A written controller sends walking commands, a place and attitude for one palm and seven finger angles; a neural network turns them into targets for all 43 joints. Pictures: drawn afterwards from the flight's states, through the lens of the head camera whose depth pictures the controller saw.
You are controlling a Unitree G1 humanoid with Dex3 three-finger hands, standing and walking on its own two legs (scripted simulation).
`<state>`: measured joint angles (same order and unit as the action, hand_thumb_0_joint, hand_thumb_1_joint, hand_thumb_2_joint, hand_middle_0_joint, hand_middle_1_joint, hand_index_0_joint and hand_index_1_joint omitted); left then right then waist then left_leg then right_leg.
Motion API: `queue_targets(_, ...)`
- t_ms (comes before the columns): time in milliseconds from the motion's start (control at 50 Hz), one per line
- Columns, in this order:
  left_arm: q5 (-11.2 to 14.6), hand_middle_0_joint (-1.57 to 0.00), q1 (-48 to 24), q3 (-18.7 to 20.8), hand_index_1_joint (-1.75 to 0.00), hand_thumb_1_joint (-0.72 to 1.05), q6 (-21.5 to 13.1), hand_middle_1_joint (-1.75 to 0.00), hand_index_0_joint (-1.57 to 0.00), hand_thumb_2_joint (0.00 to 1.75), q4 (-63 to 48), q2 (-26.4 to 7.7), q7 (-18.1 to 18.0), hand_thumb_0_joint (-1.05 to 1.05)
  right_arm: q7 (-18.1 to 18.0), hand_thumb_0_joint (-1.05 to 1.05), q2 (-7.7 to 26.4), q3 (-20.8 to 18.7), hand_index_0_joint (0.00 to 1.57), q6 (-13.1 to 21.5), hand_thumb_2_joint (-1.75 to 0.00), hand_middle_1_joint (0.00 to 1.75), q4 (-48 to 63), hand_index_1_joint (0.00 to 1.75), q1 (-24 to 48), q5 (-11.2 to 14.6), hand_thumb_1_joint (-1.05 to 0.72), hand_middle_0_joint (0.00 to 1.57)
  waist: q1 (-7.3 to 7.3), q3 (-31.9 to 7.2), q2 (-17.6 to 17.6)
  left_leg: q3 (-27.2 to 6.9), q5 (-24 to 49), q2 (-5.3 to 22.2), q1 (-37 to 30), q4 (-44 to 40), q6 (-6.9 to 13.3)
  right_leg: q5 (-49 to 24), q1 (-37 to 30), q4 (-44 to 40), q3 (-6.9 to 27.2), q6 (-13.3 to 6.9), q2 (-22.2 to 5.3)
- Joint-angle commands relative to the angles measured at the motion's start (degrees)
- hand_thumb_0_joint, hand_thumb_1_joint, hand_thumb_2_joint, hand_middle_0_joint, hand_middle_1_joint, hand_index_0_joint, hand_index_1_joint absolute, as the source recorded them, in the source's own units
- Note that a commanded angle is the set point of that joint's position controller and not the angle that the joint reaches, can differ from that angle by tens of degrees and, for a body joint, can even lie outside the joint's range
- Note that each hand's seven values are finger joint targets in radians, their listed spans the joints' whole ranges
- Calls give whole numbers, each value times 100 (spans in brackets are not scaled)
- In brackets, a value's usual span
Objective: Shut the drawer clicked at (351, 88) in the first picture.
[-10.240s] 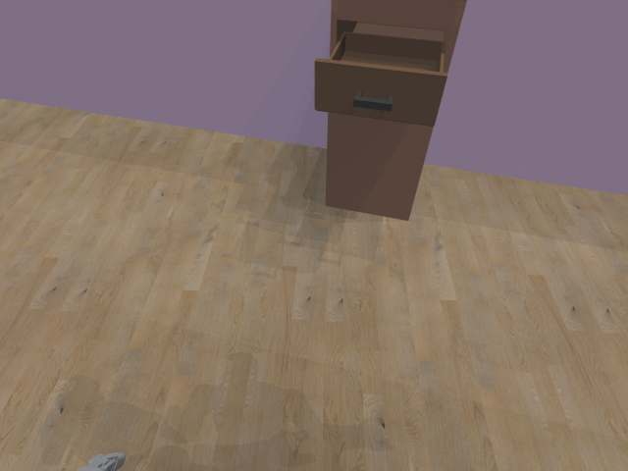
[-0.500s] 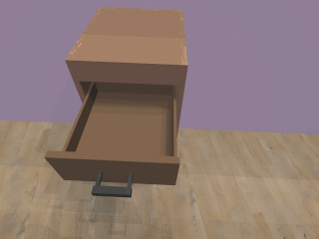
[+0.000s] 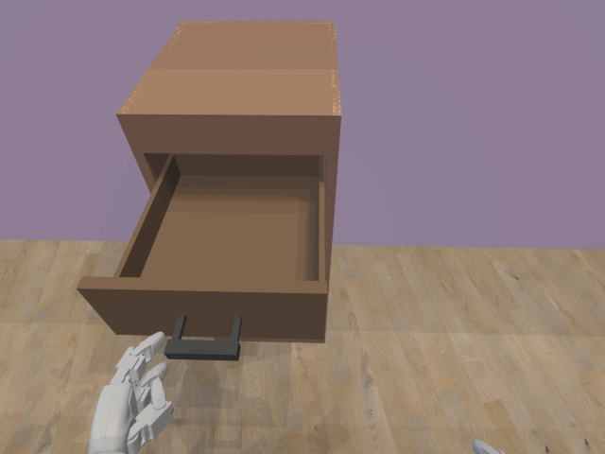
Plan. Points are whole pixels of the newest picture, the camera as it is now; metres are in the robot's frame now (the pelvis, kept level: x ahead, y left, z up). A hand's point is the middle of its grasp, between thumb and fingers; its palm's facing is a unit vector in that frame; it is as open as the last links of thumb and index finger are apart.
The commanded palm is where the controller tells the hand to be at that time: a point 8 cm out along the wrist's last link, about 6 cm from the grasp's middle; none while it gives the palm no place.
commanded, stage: raise the hand and make a fist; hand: left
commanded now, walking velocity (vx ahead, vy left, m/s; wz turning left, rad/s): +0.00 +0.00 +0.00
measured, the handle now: (206, 336) +0.29 +0.15 -0.02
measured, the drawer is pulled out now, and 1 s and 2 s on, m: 0.30 0.30 0.30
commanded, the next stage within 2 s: bring the fist close to the handle in 1.70 s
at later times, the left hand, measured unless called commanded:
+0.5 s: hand (197, 443) +0.15 +0.13 +0.01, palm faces -0.05 -1.00 -0.03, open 4.5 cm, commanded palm +0.11 +0.19 +0.01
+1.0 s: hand out of the picture +0.13 +0.12 +0.05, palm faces -0.01 -1.00 +0.00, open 3.1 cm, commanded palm +0.07 +0.17 +0.06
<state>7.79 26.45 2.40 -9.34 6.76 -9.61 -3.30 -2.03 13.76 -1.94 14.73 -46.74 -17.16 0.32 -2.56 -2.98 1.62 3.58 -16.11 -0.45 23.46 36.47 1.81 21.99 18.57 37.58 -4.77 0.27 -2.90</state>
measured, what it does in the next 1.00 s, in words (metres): stands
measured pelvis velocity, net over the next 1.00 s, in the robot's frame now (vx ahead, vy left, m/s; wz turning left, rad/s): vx -0.02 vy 0.00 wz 0.00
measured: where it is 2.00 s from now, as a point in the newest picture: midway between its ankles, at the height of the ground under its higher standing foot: outside the picture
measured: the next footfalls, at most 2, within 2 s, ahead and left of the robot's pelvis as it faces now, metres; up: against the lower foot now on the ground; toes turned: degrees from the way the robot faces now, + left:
none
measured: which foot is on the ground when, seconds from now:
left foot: down 0.00-1.00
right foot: down 0.00-1.00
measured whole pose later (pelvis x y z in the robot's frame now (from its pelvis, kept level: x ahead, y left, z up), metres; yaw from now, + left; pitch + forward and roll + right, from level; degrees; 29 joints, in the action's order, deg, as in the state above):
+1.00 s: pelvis -0.02 +0.00 -0.05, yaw +0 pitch +8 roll -2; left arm 9.7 46.5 -3.8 -19.4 -26.3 -8.7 7.7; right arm -0.9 11.3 -0.7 10.0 -24.4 -11.6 2.4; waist 0.9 -7.6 2.7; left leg 1.2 -24.7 2.2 42.3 58.6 1.4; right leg 29.9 35.3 57.0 -6.3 -1.0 -1.2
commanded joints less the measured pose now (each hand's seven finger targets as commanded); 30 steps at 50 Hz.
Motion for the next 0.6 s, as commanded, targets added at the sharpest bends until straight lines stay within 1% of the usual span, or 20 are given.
queue_targets(0,413,-42,1713,-76,-54,90,-1647,-54,-42,90,-182,433,1186,0,196,0,647,-351,20,338,-90,30,1611,30,1087,18,-90,20,476,-210,-1420,-343,407,66,917,672,-230,-594,1620,544,-223,-148,337)
queue_targets(20,479,-44,1660,179,-56,90,-2104,-56,-44,90,-223,177,1495,0,251,0,653,-395,20,319,-90,30,1737,30,1169,37,-90,20,497,-305,-1272,-300,237,39,1246,939,-248,-533,1781,792,-123,-174,304)
queue_targets(40,437,-46,1621,519,-58,90,-2482,-58,-46,90,-239,-163,1721,0,329,0,635,-427,20,287,-90,30,1815,30,1175,37,-90,20,601,-388,-702,-276,189,16,1454,1161,-275,-607,1834,1016,41,-237,242)
queue_targets(80,466,-50,1009,447,-62,90,-3012,-62,-50,90,-1486,-412,1967,0,381,0,594,-413,20,346,-90,30,2316,30,1240,32,-90,20,573,-1279,-4,-181,225,25,1440,1539,-146,-543,1890,1384,269,-248,249)
queue_targets(100,505,-52,855,462,-65,90,-3065,-65,-52,90,-1916,-507,1979,0,364,0,559,-406,20,355,-90,30,2461,30,1216,36,-90,20,553,-1564,338,-178,183,43,1384,1673,-106,-394,1973,1435,384,-248,251)
queue_targets(140,584,-56,509,713,-69,90,-2905,-69,-56,90,-2483,-773,1811,0,266,0,570,-386,20,275,-90,30,2524,30,1076,74,-90,20,387,-1422,472,-260,-220,85,1468,1785,-78,175,2261,1343,466,-235,284)
queue_targets(160,662,-58,448,593,-71,90,-2765,-71,-58,90,-2604,-600,1735,0,205,0,550,-331,20,217,-90,30,2617,30,1065,92,-90,20,288,-1252,435,-325,-499,83,1541,1786,-53,533,2385,1207,506,-223,289)
queue_targets(180,716,-60,197,530,-73,90,-2659,-73,-60,90,-2718,-573,1673,0,131,0,548,-290,20,189,-90,30,2652,30,1062,127,-90,20,162,-1010,336,-344,-763,73,1728,1885,-36,937,2491,1034,656,-196,253)
queue_targets(240,637,-66,-374,380,-80,90,-2391,-80,-66,90,-2921,-689,1589,0,-59,0,584,-190,20,155,-90,30,2649,30,875,153,-90,20,-88,-752,18,-387,-1118,112,1972,2134,16,1709,2743,684,944,-133,223)
queue_targets(280,606,-70,-308,172,-84,90,-2174,-84,-70,90,-2908,-633,1688,0,-117,0,560,-139,20,162,-90,30,2681,30,820,175,-90,20,-79,-822,64,-423,-1115,116,1965,2127,39,1777,2649,597,984,-130,213)
queue_targets(320,613,-74,-160,270,-88,90,-1880,-88,-74,90,-2839,-781,1814,0,-161,0,548,-105,20,160,-90,30,2689,30,824,200,-90,20,15,-963,131,-444,-934,124,1900,2051,43,1537,2389,568,980,-121,198)
queue_targets(340,609,-76,78,519,-91,90,-1678,-91,-76,90,-2567,-916,1806,0,-178,0,534,-107,20,116,-90,30,2631,30,864,215,-90,20,83,-945,26,-449,-833,120,1893,2027,34,1417,2222,485,1014,-106,191)
queue_targets(360,654,-78,319,476,-93,90,-1527,-93,-78,90,-2554,-783,1848,0,-177,0,488,-87,20,80,-90,30,2669,30,851,229,-90,20,138,-1021,-88,-447,-705,112,1841,1957,34,1219,2054,471,997,-75,168)
queue_targets(420,799,-84,560,702,-99,90,-1208,-99,-84,90,-2610,-794,1824,0,-198,0,402,-50,20,21,-90,30,2683,30,978,232,-90,20,272,-1087,-247,-478,-459,91,1768,1777,16,688,1647,458,933,1,99)
queue_targets(440,782,-86,750,971,-101,90,-1136,-101,-86,90,-2380,-918,1730,0,-214,0,389,-68,20,-17,-90,30,2610,30,1072,225,-90,20,340,-1015,-403,-489,-419,97,1805,1764,-2,589,1553,418,951,33,76)
queue_targets(460,795,-88,783,780,-104,90,-1152,-104,-88,90,-2579,-710,1703,0,-204,0,364,-47,20,-18,-90,30,2630,30,1018,217,-90,20,330,-998,-340,-492,-304,98,1690,1662,6,388,1558,478,837,21,97)
queue_targets(520,815,-94,1182,747,-110,90,-1302,-110,-94,90,-2791,-606,1621,0,-160,0,325,-107,20,60,-90,30,2582,30,997,204,-90,20,368,-1109,-421,-505,3,101,1499,1537,-4,-334,1386,624,674,56,101)
queue_targets(540,743,-96,1349,866,-112,90,-1368,-112,-96,90,-2735,-721,1553,0,-146,0,341,-129,20,65,-90,30,2524,30,1052,205,-90,20,411,-1072,-452,-503,101,106,1461,1522,-1,-489,1340,641,631,42,110)
queue_targets(560,727,-98,1449,525,-114,90,-1465,-114,-98,90,-2963,-452,1569,0,-113,0,334,-122,20,94,-90,30,2563,30,949,200,-90,20,361,-1106,-429,-484,210,89,1359,1467,15,-643,1374,726,524,26,151)
queue_targets(580,711,-100,1525,398,-117,90,-1542,-117,-100,90,-3105,-401,1573,0,-79,0,354,-152,20,148,-90,30,2572,30,957,206,-90,20,347,-1133,-274,-473,272,95,1257,1467,18,-764,1423,778,482,16,162)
